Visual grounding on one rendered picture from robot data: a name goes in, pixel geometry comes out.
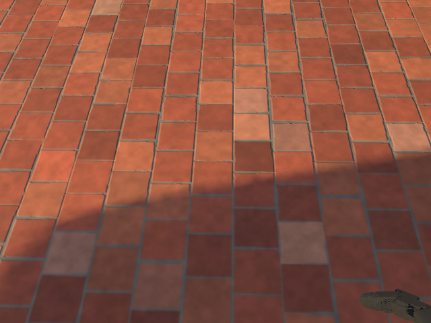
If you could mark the right robot hand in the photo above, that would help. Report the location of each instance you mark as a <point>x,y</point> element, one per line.
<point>399,302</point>

